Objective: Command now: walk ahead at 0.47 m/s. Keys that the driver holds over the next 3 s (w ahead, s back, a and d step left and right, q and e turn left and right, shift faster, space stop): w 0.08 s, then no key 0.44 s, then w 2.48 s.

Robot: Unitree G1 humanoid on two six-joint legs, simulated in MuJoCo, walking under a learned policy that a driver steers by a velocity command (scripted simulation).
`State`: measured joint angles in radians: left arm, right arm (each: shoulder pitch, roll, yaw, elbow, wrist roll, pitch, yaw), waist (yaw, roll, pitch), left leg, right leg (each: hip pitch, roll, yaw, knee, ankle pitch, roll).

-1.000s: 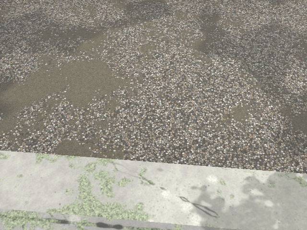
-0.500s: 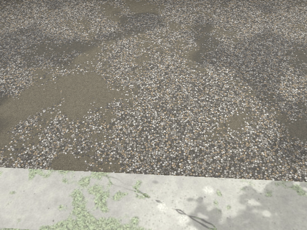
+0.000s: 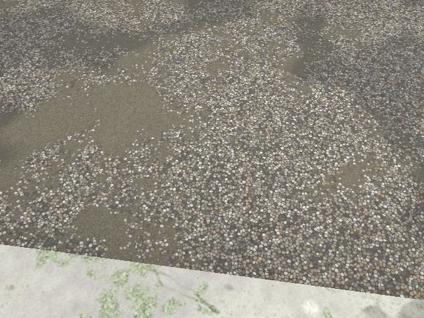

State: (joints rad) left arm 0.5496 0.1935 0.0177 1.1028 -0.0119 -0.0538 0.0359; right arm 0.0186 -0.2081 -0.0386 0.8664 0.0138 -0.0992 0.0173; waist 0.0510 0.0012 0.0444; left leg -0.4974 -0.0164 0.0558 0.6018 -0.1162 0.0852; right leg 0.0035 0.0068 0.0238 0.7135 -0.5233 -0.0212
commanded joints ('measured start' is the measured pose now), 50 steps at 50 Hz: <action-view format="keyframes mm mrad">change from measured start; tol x32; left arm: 1 123 42 9 -57 -15 -38 -10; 50 -216 104 20 -228 30 29 -8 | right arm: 1 439 -175 -44 97 6 24 10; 50 302 -77 -10 -44 -18 122 -51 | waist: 1 -139 180 -296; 50 -68 -89 16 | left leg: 1 701 410 -763 -320 -154 264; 13 190 160 -88 -268 643 97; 23 149 25 -51 -20 -349 -43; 36 317 93 -193 -234 -328 43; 42 317 165 -175 11 561 88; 45 -205 -62 -65 729 -371 -31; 50 -45 40 -106 527 -217 -55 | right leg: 1 -594 46 164 738 -53 -29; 19 -263 -26 -64 -118 372 -11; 22 -23 -279 206 -292 860 -121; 32 -282 -110 158 -403 -77 -119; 40 -593 7 -93 -14 178 -64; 45 99 -388 464 -353 861 -330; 50 -283 -243 151 -401 578 -194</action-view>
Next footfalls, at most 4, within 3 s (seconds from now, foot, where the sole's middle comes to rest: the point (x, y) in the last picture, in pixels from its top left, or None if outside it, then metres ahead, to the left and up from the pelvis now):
0.42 right None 0.29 -0.10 -0.75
1.20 left None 0.39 0.13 -0.75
1.54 right None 0.36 -0.05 -0.75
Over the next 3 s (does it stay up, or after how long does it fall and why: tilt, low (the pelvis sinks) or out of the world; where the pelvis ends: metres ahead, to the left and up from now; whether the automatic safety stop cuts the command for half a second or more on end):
stays up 0.38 0.06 0.01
